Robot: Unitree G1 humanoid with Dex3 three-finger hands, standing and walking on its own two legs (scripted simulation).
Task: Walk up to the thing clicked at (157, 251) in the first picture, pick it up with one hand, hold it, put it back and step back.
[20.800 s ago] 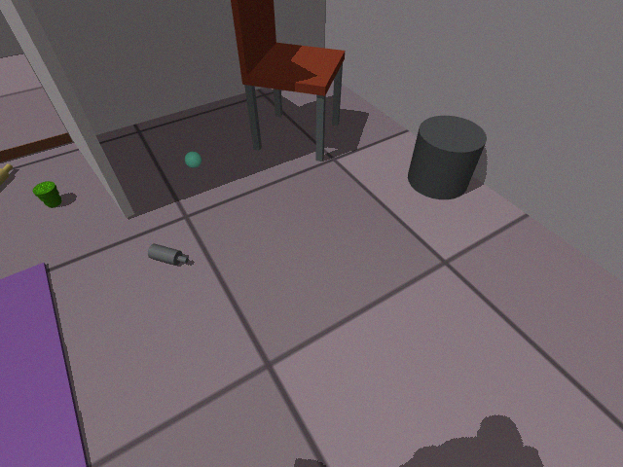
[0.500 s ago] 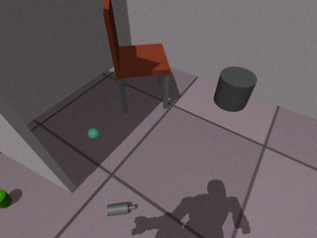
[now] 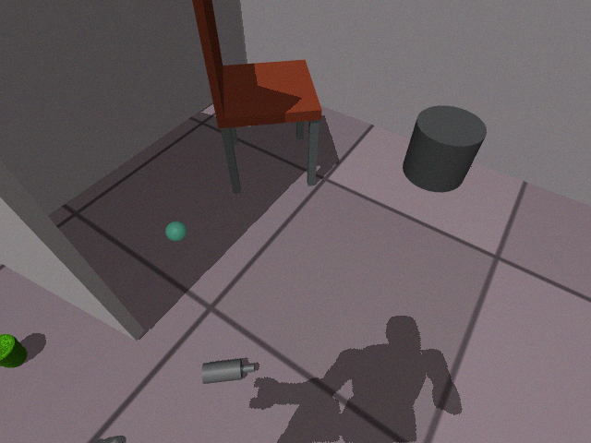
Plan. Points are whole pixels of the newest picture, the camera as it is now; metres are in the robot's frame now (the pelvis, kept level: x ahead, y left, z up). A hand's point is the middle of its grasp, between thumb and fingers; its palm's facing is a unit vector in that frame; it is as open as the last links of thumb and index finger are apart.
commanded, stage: rise first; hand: left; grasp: from above
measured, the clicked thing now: (229, 370) +0.44 +0.23 -0.75
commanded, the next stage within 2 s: none
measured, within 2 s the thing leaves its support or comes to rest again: neither
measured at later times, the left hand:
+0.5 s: hand out of the picture +0.14 +0.26 -0.21, palm faces -0.11 -0.89 -0.44, open 13.9 cm
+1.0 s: hand out of the picture +0.13 +0.27 -0.27, palm faces -0.26 -0.80 -0.54, open 14.2 cm
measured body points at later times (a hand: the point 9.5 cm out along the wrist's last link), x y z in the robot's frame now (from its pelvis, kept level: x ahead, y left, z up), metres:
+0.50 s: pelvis -0.01 +0.01 -0.07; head +0.08 +0.02 +0.37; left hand +0.15 +0.31 -0.18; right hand +0.12 -0.25 -0.17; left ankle +0.01 +0.14 -0.74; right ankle -0.02 -0.13 -0.74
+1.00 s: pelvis -0.02 +0.01 -0.13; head +0.11 +0.02 +0.30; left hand +0.15 +0.31 -0.23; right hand +0.16 -0.24 -0.22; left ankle +0.01 +0.14 -0.74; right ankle -0.02 -0.13 -0.74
